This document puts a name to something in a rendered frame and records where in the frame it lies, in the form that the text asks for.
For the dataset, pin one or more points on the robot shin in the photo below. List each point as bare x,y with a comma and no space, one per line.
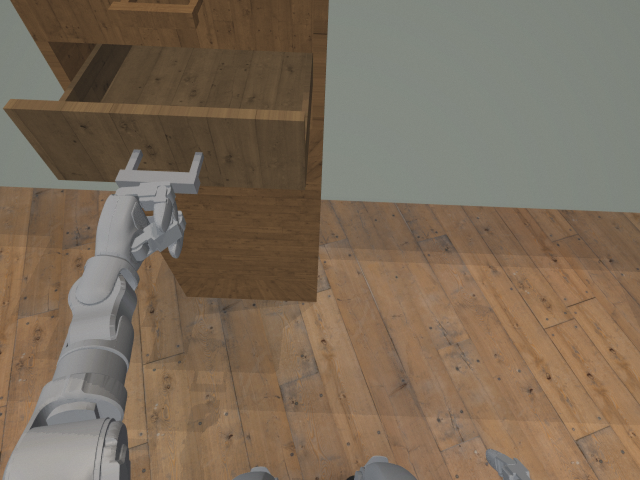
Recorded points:
263,469
377,459

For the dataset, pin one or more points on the left robot forearm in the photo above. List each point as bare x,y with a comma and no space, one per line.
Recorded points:
89,379

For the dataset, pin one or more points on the handle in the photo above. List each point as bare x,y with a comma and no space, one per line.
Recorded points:
182,182
152,15

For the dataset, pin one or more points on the cabinet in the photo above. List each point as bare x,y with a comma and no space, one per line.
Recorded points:
239,243

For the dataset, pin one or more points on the left robot shin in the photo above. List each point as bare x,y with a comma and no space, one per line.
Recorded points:
263,469

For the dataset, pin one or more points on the left robot hand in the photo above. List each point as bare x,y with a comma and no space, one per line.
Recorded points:
125,231

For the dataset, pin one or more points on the right robot shin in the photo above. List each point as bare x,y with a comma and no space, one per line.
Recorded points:
377,459

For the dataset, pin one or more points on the drawer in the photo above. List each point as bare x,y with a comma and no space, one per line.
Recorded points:
247,111

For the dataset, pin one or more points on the left robot upper arm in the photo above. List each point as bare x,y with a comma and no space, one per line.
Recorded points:
94,449

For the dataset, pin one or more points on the right robot hand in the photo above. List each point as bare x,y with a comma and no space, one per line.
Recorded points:
506,467

